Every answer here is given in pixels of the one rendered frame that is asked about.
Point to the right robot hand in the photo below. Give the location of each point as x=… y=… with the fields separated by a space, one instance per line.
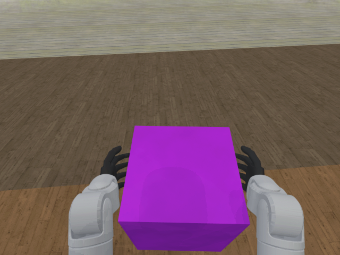
x=253 y=166

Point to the left robot forearm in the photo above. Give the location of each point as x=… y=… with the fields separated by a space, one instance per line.
x=91 y=217

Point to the right robot forearm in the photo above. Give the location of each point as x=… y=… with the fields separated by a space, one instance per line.
x=280 y=219

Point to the carton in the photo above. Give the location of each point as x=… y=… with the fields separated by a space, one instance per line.
x=182 y=190

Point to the left robot hand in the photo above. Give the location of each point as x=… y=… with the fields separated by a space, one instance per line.
x=110 y=167

